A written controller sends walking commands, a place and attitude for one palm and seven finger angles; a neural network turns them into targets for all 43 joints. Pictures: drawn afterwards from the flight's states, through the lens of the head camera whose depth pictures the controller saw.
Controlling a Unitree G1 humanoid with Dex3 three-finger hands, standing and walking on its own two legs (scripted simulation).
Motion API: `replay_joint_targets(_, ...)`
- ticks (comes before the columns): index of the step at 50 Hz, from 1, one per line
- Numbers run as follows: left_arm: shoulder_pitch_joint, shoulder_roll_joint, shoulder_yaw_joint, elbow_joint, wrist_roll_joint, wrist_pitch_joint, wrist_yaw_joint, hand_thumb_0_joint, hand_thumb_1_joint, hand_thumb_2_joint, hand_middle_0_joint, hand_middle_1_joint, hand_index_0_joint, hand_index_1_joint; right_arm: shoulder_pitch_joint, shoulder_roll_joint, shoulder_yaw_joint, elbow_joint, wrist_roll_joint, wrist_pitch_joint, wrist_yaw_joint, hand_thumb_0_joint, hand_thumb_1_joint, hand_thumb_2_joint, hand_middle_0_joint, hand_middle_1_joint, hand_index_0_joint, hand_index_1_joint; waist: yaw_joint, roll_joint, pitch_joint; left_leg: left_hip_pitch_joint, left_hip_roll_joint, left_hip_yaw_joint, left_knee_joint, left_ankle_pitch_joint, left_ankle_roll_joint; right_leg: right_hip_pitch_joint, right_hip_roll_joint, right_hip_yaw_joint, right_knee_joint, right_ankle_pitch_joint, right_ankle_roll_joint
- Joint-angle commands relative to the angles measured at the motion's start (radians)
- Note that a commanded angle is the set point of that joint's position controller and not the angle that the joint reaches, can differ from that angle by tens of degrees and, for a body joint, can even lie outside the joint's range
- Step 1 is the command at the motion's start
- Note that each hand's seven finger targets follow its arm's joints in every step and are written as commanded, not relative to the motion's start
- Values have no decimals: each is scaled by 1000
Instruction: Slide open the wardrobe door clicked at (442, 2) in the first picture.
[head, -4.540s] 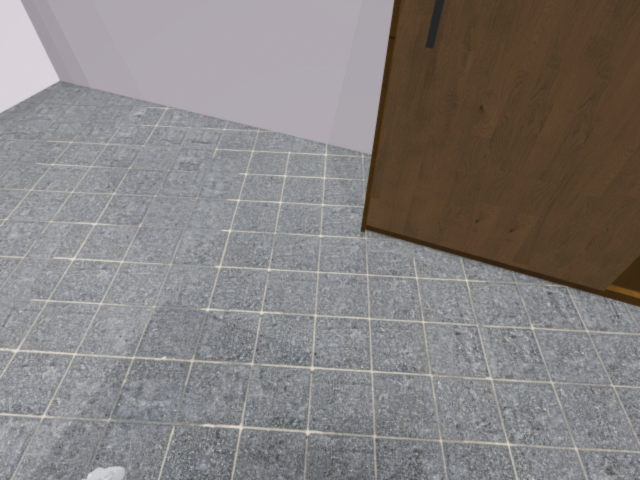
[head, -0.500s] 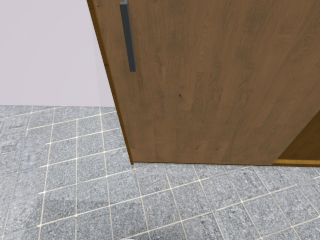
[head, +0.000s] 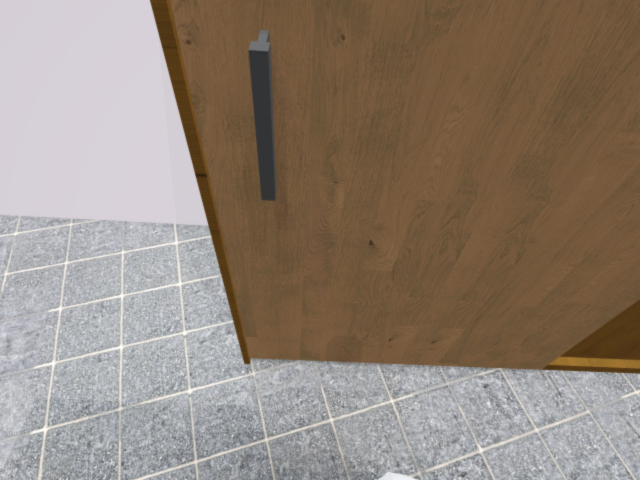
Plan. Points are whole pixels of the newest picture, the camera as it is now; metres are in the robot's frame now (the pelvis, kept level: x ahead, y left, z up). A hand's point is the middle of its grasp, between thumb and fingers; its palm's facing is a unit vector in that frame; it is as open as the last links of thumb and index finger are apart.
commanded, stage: come to a stop and stand still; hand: left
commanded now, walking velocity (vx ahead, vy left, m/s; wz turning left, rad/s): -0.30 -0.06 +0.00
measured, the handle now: (266, 124) +0.51 +0.11 +0.16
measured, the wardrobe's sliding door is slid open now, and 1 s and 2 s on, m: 0.00 0.00 0.00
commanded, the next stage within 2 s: look again from close up in 1.98 s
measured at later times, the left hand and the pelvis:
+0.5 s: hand out of the picture +0.12 +0.19 -0.20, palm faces +0.06 -0.98 -0.17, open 7.4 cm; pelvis +0.04 +0.01 -0.02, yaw +1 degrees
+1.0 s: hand out of the picture +0.03 +0.15 -0.18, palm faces +0.03 -0.98 -0.20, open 7.3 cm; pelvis +0.03 -0.02 +0.00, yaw +0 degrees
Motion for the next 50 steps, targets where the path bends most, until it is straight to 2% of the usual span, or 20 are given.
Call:
replay_joint_targets(1, 35, -13, -19, -42, -5, 0, 5, 0, 900, 900, -200, -300, -200, -300, 82, -113, -7, 3, 0, 7, 0, 0, -900, -900, 200, 300, 200, 300, -6, 146, -33, 53, 244, -139, -128, 493, 97, 56, 2, -2, -214, 63, 8)
replay_joint_targets(3, 27, 6, -24, -47, -6, -4, 13, 0, 900, 900, -200, -300, -200, -300, 75, -112, -3, 12, 3, 17, -5, 0, -900, -900, 200, 300, 200, 300, 2, 137, -31, 57, 222, -127, -49, 611, 67, 146, 28, -16, -365, 124, 5)
replay_joint_targets(5, 79, 58, -19, -29, -6, -9, 22, 0, 900, 900, -200, -300, -200, -300, 72, -113, -6, 22, 12, 27, -3, 0, -900, -900, 200, 300, 200, 300, 31, 104, -72, 55, 164, -98, 35, 503, -3, 275, 15, -12, -549, 361, 6)
replay_joint_targets(7, 78, 154, -8, -34, -4, -9, 34, 0, 900, 900, -200, -300, -200, -300, 113, -68, -7, 17, 28, 42, 5, 0, -900, -900, 200, 300, 200, 300, 12, -20, -95, -97, 76, -74, 97, 100, -61, 401, -171, 143, -456, 853, -72)
replay_joint_targets(10, 60, 192, 10, -48, -7, -3, 45, 0, 900, 900, -200, -300, -200, -300, 122, -57, -14, 12, 24, 85, -2, 0, -900, -900, 200, 300, 200, 300, 30, -252, -120, -145, 8, -74, 355, -317, -85, 396, -285, 213, -501, 1134, -207)
replay_joint_targets(11, 48, 187, 13, -55, -4, 4, 50, 0, 900, 900, -200, -300, -200, -300, 97, -63, -17, 2, 26, 89, -5, 0, -900, -900, 200, 300, 200, 300, 42, -240, -122, -185, 2, -118, 464, -368, -81, 407, -298, 226, -503, 1156, -237)
replay_joint_targets(15, -59, 188, 30, -116, 6, 26, 58, 0, 900, 900, -200, -300, -200, -300, 68, -53, -22, -25, 28, 102, -1, 0, -900, -900, 200, 300, 200, 300, 17, -135, -129, -206, -6, -178, 511, -331, -87, 358, -270, 154, -498, 950, -221)
replay_joint_targets(18, -107, 180, 33, -140, 5, 34, 52, 0, 900, 900, -200, -300, -200, -300, 124, -45, -23, -25, 25, 102, 5, 0, -900, -900, 200, 300, 200, 300, -15, -161, -136, -115, -16, -132, 314, -188, -92, 289, -211, 108, -484, 739, -173)
replay_joint_targets(20, -110, 154, 32, -145, -7, 41, 48, 0, 900, 900, -200, -300, -200, -300, 174, -58, -23, -12, 20, 87, 8, 0, -900, -900, 200, 300, 200, 300, -44, -119, -140, 42, -2, -108, 46, 59, -87, 189, -150, 81, -403, 510, -98)
replay_joint_targets(21, -83, 105, 22, -158, -16, 48, 41, 0, 900, 900, -200, -300, -200, -300, 162, -118, -31, -26, 11, 76, 9, 0, -900, -900, 200, 300, 200, 300, -38, 81, -130, 85, 124, -256, -48, 178, -43, 73, -52, 25, -302, 221, -38)
replay_joint_targets(22, -74, 50, 14, -175, -22, 54, 38, 0, 900, 900, -200, -300, -200, -300, 116, -192, -41, -67, 1, 72, 8, 0, -900, -900, 200, 300, 200, 300, -34, 330, -75, -29, 324, -472, -162, 288, 59, 6, 57, -7, -140, -160, 15)
replay_joint_targets(23, -96, 72, 13, -181, -9, 64, 43, 0, 900, 900, -200, -300, -200, -300, 74, -196, -37, -83, -2, 70, 1, 0, -900, -900, 200, 300, 200, 300, -41, 291, -44, -145, 361, -515, -190, 215, 119, 49, 65, 89, 6, -231, 6)
replay_joint_targets(26, -22, 71, 18, -114, -7, 52, 25, 0, 900, 900, -200, -300, -200, -300, -27, -138, -12, -88, -2, 53, -15, 0, -900, -900, 200, 300, 200, 300, 15, 171, -30, -51, 239, -355, -147, 225, 104, -4, 58, 134, 93, -72, 9)
replay_joint_targets(28, 1, 61, 5, -90, -10, 42, 18, 0, 900, 900, -200, -300, -200, -300, -14, -131, -11, -77, 3, 47, -18, 0, -900, -900, 200, 300, 200, 300, 4, 152, -62, 78, 232, -294, -111, 386, 110, -8, 49, 100, -10, -70, 20)
replay_joint_targets(32, -51, 51, -12, -89, -15, 40, 16, 0, 900, 900, -200, -300, -200, -300, 72, -163, -21, -24, 3, 55, -19, 0, -900, -900, 200, 300, 200, 300, -51, 173, -81, 184, 253, -310, -89, 514, 115, 64, 47, 61, -214, -114, 21)
replay_joint_targets(34, -28, 49, -16, -77, -17, 36, 16, 0, 900, 900, -200, -300, -200, -300, 69, -174, -24, -13, 5, 59, -17, 0, -900, -900, 200, 300, 200, 300, -44, 188, -76, 194, 245, -298, -62, 591, 106, 113, 57, 37, -339, -84, 13)
replay_joint_targets(37, 67, 60, -19, -32, -16, 24, 23, 0, 900, 900, -200, -300, -200, -300, 55, -165, -20, -1, 17, 59, -14, 0, -900, -900, 200, 300, 200, 300, -7, 144, -102, 118, 191, -262, -16, 453, 46, 284, 49, 27, -578, 147, 0)
replay_joint_targets(39, 79, 110, -21, -8, -13, 5, 35, 0, 900, 900, -200, -300, -200, -300, 50, -93, -3, 5, 29, 52, -5, 0, -900, -900, 200, 300, 200, 300, -18, 19, -79, -6, 104, -182, 24, 239, -32, 378, -72, 140, -609, 399, -45)
replay_joint_targets(42, 47, 110, -33, 8, -18, -5, 35, 0, 900, 900, -200, -300, -200, -300, 35, -70, 17, 28, 20, 66, 0, 0, -900, -900, 200, 300, 200, 300, -24, -127, -21, 41, 49, -145, -19, 65, -61, 253, -89, 160, -630, 358, -77)
replay_joint_targets(50, 86, 66, -46, 38, -25, -5, 41, 0, 900, 900, -200, -300, -200, -300, 85, -58, 32, 102, 19, 61, -2, 0, -900, -900, 200, 300, 200, 300, -10, 11, 41, 58, 75, -162, -77, 116, -52, 241, -28, 129, -662, 211, -51)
